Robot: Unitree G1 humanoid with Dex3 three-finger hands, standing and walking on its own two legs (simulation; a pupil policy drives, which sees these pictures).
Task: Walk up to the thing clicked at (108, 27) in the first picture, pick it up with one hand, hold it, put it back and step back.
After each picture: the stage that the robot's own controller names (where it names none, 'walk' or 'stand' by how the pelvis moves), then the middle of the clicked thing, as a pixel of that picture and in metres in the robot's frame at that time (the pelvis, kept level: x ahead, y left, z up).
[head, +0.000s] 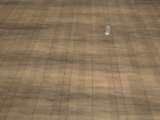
stand; (107, 30) +1.75 -0.36 -0.72
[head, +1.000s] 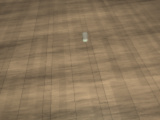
walk; (85, 37) +1.65 +0.06 -0.70
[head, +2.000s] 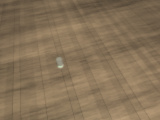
walk; (59, 62) +1.13 +0.30 -0.72
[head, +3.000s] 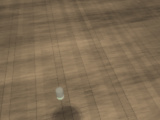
walk; (59, 93) +0.72 +0.23 -0.71
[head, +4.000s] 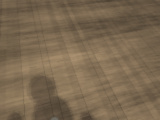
walk; out of the picture +0.46 +0.16 -0.71
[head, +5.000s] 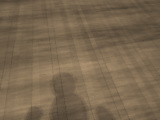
stand; out of the picture +0.39 +0.16 -0.72
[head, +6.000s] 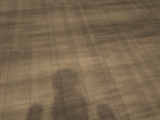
stand; out of the picture +0.41 +0.17 -0.71
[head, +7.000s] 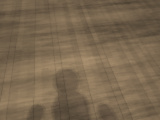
stand; out of the picture +0.42 +0.16 -0.72
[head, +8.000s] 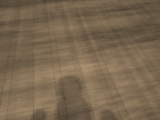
stand; out of the picture +0.40 +0.18 -0.73
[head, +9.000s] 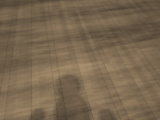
stand; out of the picture +0.40 +0.18 -0.73
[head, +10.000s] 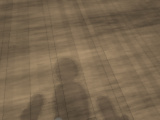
go down; out of the picture +0.41 +0.18 -0.71
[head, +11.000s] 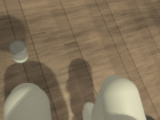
go down; (19, 52) +0.49 +0.20 -0.29
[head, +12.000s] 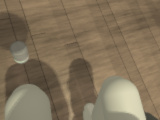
close in; (20, 53) +0.49 +0.20 -0.29
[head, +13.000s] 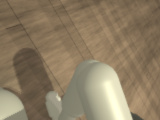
close in; out of the picture +0.48 +0.25 -0.23
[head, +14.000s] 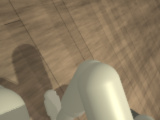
close; out of the picture +0.46 +0.24 -0.23
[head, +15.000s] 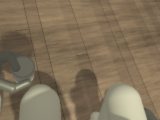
lift; (23, 71) +0.36 +0.21 -0.08
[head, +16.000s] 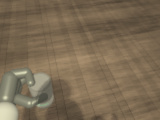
hold; (41, 91) +0.33 +0.14 +0.05
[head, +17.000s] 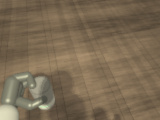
hold; (43, 94) +0.33 +0.15 +0.01
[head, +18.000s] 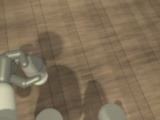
crouch; (36, 71) +0.40 +0.15 -0.07
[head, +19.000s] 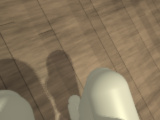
lower; out of the picture +0.49 +0.21 -0.16
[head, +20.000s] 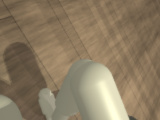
lower; out of the picture +0.46 +0.25 -0.25
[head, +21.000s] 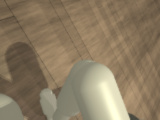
lower; out of the picture +0.46 +0.25 -0.24
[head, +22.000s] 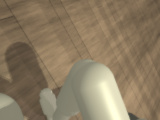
lower; out of the picture +0.46 +0.24 -0.24
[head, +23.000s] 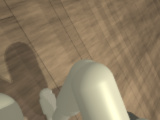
lower; out of the picture +0.46 +0.25 -0.24
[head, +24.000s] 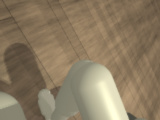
open; out of the picture +0.46 +0.23 -0.25
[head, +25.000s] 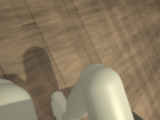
stand; out of the picture +0.46 +0.22 -0.25
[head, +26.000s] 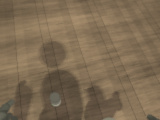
stand; (55, 99) +0.43 +0.14 -0.55
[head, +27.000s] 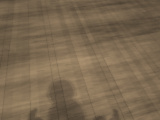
stand; out of the picture +0.41 +0.13 -0.67
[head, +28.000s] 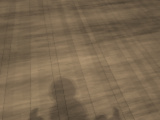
stand; out of the picture +0.41 +0.14 -0.67
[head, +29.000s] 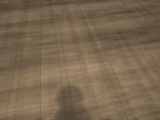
stand; out of the picture +0.42 +0.12 -0.72
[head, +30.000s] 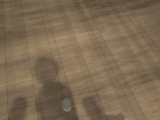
walk; (66, 105) +0.49 +0.10 -0.70
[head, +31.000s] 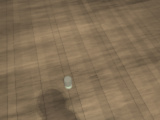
walk; (68, 82) +0.71 +0.13 -0.70
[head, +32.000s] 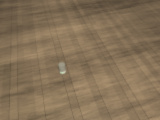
stand; (62, 68) +1.01 +0.23 -0.70
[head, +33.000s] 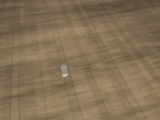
stand; (64, 71) +0.99 +0.18 -0.72
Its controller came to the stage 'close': yes
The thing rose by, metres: 0.72
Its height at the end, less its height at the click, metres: +0.00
